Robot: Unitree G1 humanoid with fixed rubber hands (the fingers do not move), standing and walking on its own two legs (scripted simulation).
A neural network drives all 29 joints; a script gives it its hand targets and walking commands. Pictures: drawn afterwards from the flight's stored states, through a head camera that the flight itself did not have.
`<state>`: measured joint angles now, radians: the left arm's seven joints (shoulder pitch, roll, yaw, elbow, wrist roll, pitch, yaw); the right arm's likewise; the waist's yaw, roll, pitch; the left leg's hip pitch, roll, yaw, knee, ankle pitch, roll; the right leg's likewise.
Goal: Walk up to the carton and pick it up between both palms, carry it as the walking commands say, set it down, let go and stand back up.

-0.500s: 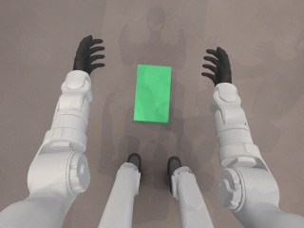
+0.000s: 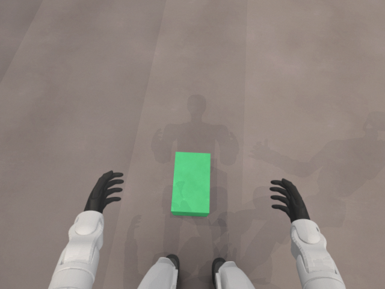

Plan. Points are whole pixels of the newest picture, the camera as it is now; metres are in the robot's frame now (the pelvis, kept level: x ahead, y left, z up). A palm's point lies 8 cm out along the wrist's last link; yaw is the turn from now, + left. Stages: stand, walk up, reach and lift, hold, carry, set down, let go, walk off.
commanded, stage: let go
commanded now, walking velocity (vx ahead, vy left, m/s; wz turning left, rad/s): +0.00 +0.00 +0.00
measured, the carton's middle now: (191, 185) +0.46 +0.02 -0.66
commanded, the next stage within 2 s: stand in 0.72 s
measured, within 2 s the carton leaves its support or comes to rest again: neither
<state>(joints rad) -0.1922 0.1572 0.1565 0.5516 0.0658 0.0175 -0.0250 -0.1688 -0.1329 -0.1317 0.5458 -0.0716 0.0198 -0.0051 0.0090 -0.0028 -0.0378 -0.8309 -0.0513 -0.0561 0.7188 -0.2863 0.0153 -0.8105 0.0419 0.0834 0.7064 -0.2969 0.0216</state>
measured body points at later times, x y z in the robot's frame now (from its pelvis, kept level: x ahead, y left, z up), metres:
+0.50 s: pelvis +0.04 -0.02 +0.03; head +0.05 -0.01 +0.48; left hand +0.21 +0.22 -0.04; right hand +0.21 -0.25 -0.04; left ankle +0.02 +0.10 -0.71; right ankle +0.01 -0.13 -0.71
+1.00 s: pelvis +0.07 -0.02 +0.03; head +0.07 -0.02 +0.48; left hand +0.18 +0.25 -0.08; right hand +0.17 -0.28 -0.09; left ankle +0.02 +0.10 -0.71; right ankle +0.01 -0.13 -0.71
